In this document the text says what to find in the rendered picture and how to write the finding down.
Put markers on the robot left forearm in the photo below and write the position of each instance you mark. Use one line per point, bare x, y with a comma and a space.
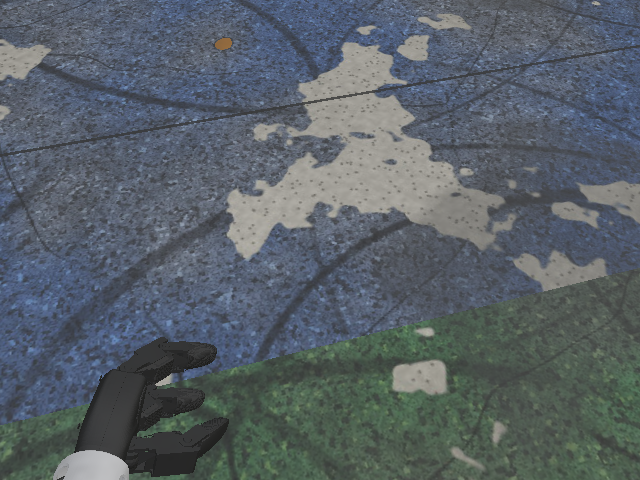
92, 465

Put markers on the left robot hand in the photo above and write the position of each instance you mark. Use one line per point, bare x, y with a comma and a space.
127, 401

